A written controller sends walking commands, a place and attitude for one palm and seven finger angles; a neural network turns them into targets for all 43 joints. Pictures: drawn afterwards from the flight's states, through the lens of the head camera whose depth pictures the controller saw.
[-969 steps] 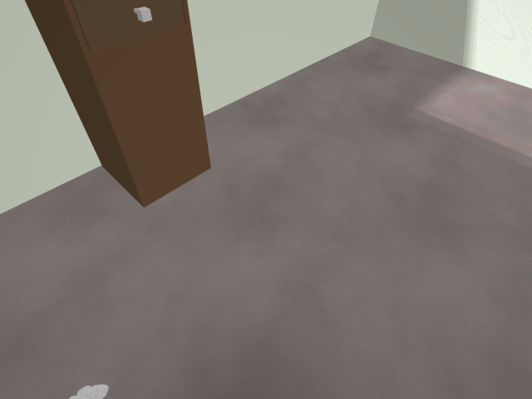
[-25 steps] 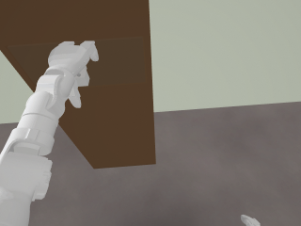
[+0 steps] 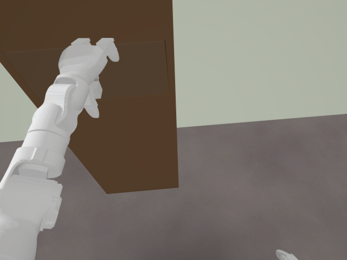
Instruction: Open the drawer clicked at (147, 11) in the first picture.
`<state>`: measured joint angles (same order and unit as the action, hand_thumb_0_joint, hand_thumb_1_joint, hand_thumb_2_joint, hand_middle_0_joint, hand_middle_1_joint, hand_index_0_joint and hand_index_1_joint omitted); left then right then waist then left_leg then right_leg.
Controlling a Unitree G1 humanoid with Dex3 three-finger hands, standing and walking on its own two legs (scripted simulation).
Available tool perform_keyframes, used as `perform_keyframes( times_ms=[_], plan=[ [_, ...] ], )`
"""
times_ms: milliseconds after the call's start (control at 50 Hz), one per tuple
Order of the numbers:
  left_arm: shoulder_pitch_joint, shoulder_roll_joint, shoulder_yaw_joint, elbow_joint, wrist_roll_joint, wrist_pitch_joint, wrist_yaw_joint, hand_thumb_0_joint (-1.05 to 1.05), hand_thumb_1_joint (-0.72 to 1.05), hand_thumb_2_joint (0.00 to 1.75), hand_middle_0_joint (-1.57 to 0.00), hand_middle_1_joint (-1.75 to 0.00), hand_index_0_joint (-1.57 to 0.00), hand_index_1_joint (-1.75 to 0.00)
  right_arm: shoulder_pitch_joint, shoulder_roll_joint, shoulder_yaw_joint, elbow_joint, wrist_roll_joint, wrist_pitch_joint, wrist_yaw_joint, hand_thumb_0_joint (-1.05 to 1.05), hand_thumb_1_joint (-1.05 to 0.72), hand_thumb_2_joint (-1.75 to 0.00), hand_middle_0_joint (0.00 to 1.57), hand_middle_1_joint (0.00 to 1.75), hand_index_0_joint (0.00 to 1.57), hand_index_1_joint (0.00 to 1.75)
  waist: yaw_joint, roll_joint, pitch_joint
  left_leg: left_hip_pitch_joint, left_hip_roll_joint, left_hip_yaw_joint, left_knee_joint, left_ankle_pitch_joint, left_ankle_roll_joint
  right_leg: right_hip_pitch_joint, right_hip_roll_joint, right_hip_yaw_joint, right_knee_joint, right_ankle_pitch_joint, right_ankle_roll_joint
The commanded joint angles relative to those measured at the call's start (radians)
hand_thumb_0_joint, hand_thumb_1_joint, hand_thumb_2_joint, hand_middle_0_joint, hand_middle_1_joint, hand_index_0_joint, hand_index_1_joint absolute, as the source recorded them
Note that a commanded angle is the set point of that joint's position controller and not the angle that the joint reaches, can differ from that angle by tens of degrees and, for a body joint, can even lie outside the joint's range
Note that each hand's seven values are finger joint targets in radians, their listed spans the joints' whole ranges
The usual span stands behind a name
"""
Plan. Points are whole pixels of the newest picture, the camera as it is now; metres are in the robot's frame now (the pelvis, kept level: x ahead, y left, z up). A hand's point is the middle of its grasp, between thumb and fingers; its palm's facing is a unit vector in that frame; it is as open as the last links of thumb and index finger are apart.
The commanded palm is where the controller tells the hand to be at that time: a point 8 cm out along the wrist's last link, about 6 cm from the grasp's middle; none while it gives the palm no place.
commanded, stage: lower the fingers behind the handle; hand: left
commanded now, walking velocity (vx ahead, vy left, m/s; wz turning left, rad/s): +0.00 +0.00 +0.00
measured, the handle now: (94, 85) +0.53 +0.22 +0.10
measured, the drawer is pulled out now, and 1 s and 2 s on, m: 0.00 0.00 0.00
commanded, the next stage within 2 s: close the thumb around the handle in 1.52 s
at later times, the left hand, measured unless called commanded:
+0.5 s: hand (83, 96) +0.46 +0.23 +0.12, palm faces +0.00 -0.04 -1.00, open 14.0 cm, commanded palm +0.45 +0.24 +0.18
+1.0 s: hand (90, 104) +0.47 +0.23 +0.09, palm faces -0.07 +0.00 -1.00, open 13.9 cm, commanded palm +0.45 +0.24 +0.15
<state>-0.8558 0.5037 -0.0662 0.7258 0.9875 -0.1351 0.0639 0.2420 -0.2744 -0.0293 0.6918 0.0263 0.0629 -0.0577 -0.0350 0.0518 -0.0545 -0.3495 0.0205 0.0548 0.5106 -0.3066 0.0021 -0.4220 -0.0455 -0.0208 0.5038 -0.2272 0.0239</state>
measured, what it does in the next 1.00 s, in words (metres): stands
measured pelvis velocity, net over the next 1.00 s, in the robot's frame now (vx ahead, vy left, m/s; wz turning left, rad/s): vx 0.00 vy -0.01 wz -0.01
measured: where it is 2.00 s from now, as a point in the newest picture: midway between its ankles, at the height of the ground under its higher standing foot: outside the picture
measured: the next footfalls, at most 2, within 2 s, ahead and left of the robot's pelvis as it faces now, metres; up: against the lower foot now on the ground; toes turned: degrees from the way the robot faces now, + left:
none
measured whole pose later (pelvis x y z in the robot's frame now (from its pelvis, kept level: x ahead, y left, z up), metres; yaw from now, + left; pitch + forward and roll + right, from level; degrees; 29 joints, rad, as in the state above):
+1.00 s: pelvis +0.00 -0.01 -0.01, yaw -1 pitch +12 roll +0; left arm -0.82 0.53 -0.04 0.94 1.04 -0.05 0.09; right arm 0.33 -0.28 -0.04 0.70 0.03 0.09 -0.05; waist -0.07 0.05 -0.09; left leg -0.44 0.04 0.06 0.57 -0.34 0.00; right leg -0.52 -0.03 -0.01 0.56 -0.25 0.02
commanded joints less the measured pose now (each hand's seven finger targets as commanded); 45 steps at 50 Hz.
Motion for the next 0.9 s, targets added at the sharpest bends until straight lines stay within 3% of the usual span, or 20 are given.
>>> perform_keyframes(
  times_ms=[0, 40, 100, 160, 220, 280, 320, 340, 380, 400, 460, 500, 540, 580, 600, 640, 700, 760, 800, 880],
  plan=[
    [-0.434, 0.351, 0.178, 0.011, 0.028, 0.199, 0.155, 0.00, -0.50, 0.30, -0.30, -1.20, -0.30, -1.20, -0.005, -0.122, -0.023, -0.063, 0.002, -0.020, 0.032, 0.00, -0.90, -0.90, 0.20, 0.30, 0.20, 0.30, 0.062, -0.048, -0.411, 0.040, -0.035, 0.006, -0.044, 0.487, -0.005, 0.309, 0.059, -0.023, 0.010, 0.379, -0.052],
    [-0.387, 0.309, 0.104, 0.057, 0.054, 0.295, 0.118, 0.00, -0.50, 0.30, -0.30, -1.20, -0.30, -1.20, -0.017, -0.138, -0.020, -0.077, 0.007, -0.004, 0.037, 0.00, -0.90, -0.90, 0.20, 0.30, 0.20, 0.30, 0.055, -0.052, -0.419, 0.038, -0.031, 0.020, -0.058, 0.455, 0.004, 0.306, 0.055, -0.021, 0.007, 0.379, -0.048],
    [-0.365, 0.177, -0.037, 0.009, 0.036, 0.371, -0.010, 0.00, -0.50, 0.30, -0.30, -1.20, -0.30, -1.20, -0.019, -0.163, -0.037, -0.116, 0.026, 0.018, 0.027, 0.00, -0.90, -0.90, 0.20, 0.30, 0.20, 0.30, -0.004, -0.120, -0.421, 0.090, -0.028, 0.019, -0.049, 0.449, 0.031, 0.279, 0.057, -0.022, -0.017, 0.388, -0.043],
    [-0.415, 0.160, -0.082, -0.107, -0.013, 0.312, -0.146, 0.00, -0.50, 0.30, -0.30, -1.20, -0.30, -1.20, -0.026, -0.170, -0.039, -0.135, 0.029, 0.020, -0.008, 0.00, -0.90, -0.90, 0.20, 0.30, 0.20, 0.30, -0.055, -0.185, -0.347, 0.124, -0.041, -0.002, -0.043, 0.349, 0.055, 0.217, 0.057, -0.023, -0.047, 0.331, -0.030],
    [-0.509, 0.220, -0.047, -0.182, -0.039, 0.144, -0.213, 0.00, -0.50, 0.30, -0.30, -1.20, -0.30, -1.20, -0.007, -0.153, -0.029, -0.118, 0.020, 0.003, -0.043, 0.00, -0.90, -0.90, 0.20, 0.30, 0.20, 0.30, -0.070, -0.131, -0.277, 0.124, -0.053, -0.021, -0.031, 0.262, 0.061, 0.156, 0.050, -0.008, -0.053, 0.236, -0.033],
    [-0.562, 0.261, 0.013, -0.257, -0.029, -0.003, -0.159, 0.00, -0.50, 0.30, -0.30, -1.20, -0.30, -1.20, 0.047, -0.127, -0.038, -0.098, 0.002, -0.016, -0.048, 0.00, -0.90, -0.90, 0.20, 0.30, 0.20, 0.30, -0.039, 0.012, -0.357, 0.180, -0.051, -0.033, 0.001, 0.355, 0.047, 0.130, 0.055, -0.005, -0.008, 0.249, -0.052],
    [-0.511, 0.164, -0.055, -0.201, -0.019, -0.020, -0.124, 0.00, -0.50, 0.30, -0.30, -1.20, -0.30, -1.20, 0.072, -0.115, -0.044, -0.085, 0.001, -0.022, -0.032, 0.00, -0.90, -0.90, 0.20, 0.30, 0.20, 0.30, -0.043, 0.056, -0.332, 0.179, -0.046, -0.039, 0.027, 0.408, 0.032, 0.070, 0.061, -0.014, 0.005, 0.241, -0.057],
    [-0.487, 0.144, -0.054, -0.166, -0.024, -0.021, -0.105, 0.00, -0.50, 0.30, -0.30, -1.20, -0.30, -1.20, 0.084, -0.120, -0.047, -0.074, 0.001, -0.021, -0.022, 0.00, -0.90, -0.90, 0.20, 0.30, 0.20, 0.30, -0.045, 0.046, -0.300, 0.158, -0.042, -0.043, 0.031, 0.406, 0.021, 0.040, 0.065, -0.022, 0.008, 0.231, -0.058],
    [-0.433, 0.205, 0.022, -0.075, -0.026, -0.008, -0.056, 0.00, -0.50, 0.30, -0.30, -1.20, -0.30, -1.20, 0.083, -0.133, -0.046, -0.070, 0.002, -0.016, -0.007, 0.00, -0.90, -0.90, 0.20, 0.30, 0.20, 0.30, -0.027, -0.001, -0.271, 0.091, -0.039, -0.041, 0.027, 0.371, 0.013, 0.044, 0.064, -0.027, 0.016, 0.221, -0.059],
    [-0.418, 0.257, 0.075, -0.044, -0.027, -0.001, -0.029, 0.00, -0.50, 0.30, -0.30, -1.20, -0.30, -1.20, 0.086, -0.142, -0.046, -0.066, 0.000, -0.012, -0.004, 0.00, -0.90, -0.90, 0.20, 0.30, 0.20, 0.30, -0.016, -0.028, -0.287, 0.060, -0.042, -0.035, 0.024, 0.360, 0.014, 0.077, 0.061, -0.024, 0.017, 0.227, -0.059],
    [-0.447, 0.275, 0.091, -0.016, 0.009, 0.040, 0.049, 0.00, -0.50, 0.30, -0.30, -1.20, -0.30, -1.20, 0.080, -0.136, -0.042, -0.072, -0.001, -0.011, 0.013, 0.00, -0.90, -0.90, 0.20, 0.30, 0.20, 0.30, -0.008, -0.012, -0.329, 0.012, -0.040, -0.028, 0.025, 0.349, 0.013, 0.094, 0.059, -0.024, 0.040, 0.234, -0.056],
    [-0.500, 0.311, 0.113, -0.026, 0.046, 0.066, 0.097, 0.00, -0.50, 0.30, -0.30, -1.20, -0.30, -1.20, 0.082, -0.142, -0.046, -0.074, -0.008, -0.011, 0.020, 0.00, -0.90, -0.90, 0.20, 0.30, 0.20, 0.30, -0.007, 0.005, -0.392, 0.015, -0.038, -0.028, 0.031, 0.372, 0.014, 0.112, 0.063, -0.023, 0.053, 0.241, -0.058],
    [-0.573, 0.284, 0.087, -0.082, 0.068, 0.081, 0.135, 0.00, -0.50, 0.30, -0.30, -1.20, -0.30, -1.20, 0.089, -0.131, -0.054, -0.082, -0.013, -0.018, 0.028, 0.00, -0.90, -0.90, 0.20, 0.30, 0.20, 0.30, -0.018, 0.046, -0.475, 0.062, -0.036, -0.031, 0.046, 0.413, 0.017, 0.121, 0.066, -0.018, 0.064, 0.271, -0.056],
    [-0.547, 0.339, 0.135, -0.050, 0.089, 0.109, 0.161, 0.00, -0.50, 0.30, -0.30, -1.20, -0.30, -1.20, 0.100, -0.133, -0.059, -0.073, -0.017, -0.017, 0.030, 0.00, -0.90, -0.90, 0.20, 0.30, 0.20, 0.30, -0.007, 0.054, -0.528, 0.074, -0.035, -0.022, 0.057, 0.462, 0.016, 0.151, 0.069, -0.015, 0.074, 0.318, -0.055],
    [-0.508, 0.373, 0.172, -0.019, 0.083, 0.128, 0.164, 0.00, -0.50, 0.30, -0.30, -1.20, -0.30, -1.20, 0.102, -0.140, -0.058, -0.074, -0.019, -0.012, 0.027, 0.00, -0.90, -0.90, 0.20, 0.30, 0.20, 0.30, -0.005, 0.004, -0.538, 0.055, -0.038, -0.023, 0.057, 0.464, 0.021, 0.186, 0.071, -0.014, 0.071, 0.338, -0.052],
    [-0.488, 0.325, 0.138, -0.014, 0.065, 0.149, 0.156, 0.00, -0.50, 0.30, -0.30, -1.20, -0.30, -1.20, 0.100, -0.131, -0.054, -0.082, -0.012, -0.011, 0.025, 0.00, -0.90, -0.90, 0.20, 0.30, 0.20, 0.30, -0.010, -0.026, -0.533, 0.039, -0.037, -0.013, 0.049, 0.449, 0.028, 0.212, 0.067, -0.015, 0.070, 0.362, -0.044],
    [-0.418, 0.329, 0.136, 0.066, 0.049, 0.173, 0.122, 0.00, -0.50, 0.30, -0.30, -1.20, -0.30, -1.20, 0.094, -0.148, -0.050, -0.081, -0.005, -0.001, 0.016, 0.00, -0.90, -0.90, 0.20, 0.30, 0.20, 0.30, -0.021, -0.093, -0.447, -0.007, -0.035, -0.006, 0.026, 0.387, 0.034, 0.214, 0.066, -0.017, 0.044, 0.341, -0.039],
    [-0.403, 0.268, 0.071, 0.084, 0.051, 0.171, 0.082, 0.00, -0.50, 0.30, -0.30, -1.20, -0.30, -1.20, 0.099, -0.150, -0.048, -0.081, 0.002, -0.003, 0.007, 0.00, -0.90, -0.90, 0.20, 0.30, 0.20, 0.30, -0.037, -0.095, -0.359, -0.016, -0.032, -0.001, 0.010, 0.324, 0.040, 0.157, 0.065, -0.018, 0.025, 0.289, -0.036],
    [-0.415, 0.301, 0.090, 0.042, 0.056, 0.135, 0.061, 0.00, -0.50, 0.30, -0.30, -1.20, -0.30, -1.20, 0.107, -0.155, -0.053, -0.085, 0.000, -0.003, -0.002, 0.00, -0.90, -0.90, 0.20, 0.30, 0.20, 0.30, -0.035, -0.083, -0.378, 0.001, -0.032, -0.001, 0.012, 0.324, 0.043, 0.166, 0.066, -0.009, 0.021, 0.283, -0.041],
    [-0.327, 0.268, 0.078, 0.071, 0.058, 0.105, 0.048, 0.00, -0.50, 0.30, -0.30, -1.20, -0.30, -1.20, 0.125, -0.146, -0.054, -0.084, 0.001, -0.004, -0.003, 0.00, -0.90, -0.90, 0.20, 0.30, 0.20, 0.30, -0.023, -0.074, -0.333, -0.012, -0.032, 0.004, 0.016, 0.318, 0.040, 0.136, 0.066, -0.010, 0.026, 0.276, -0.044]
  ],
)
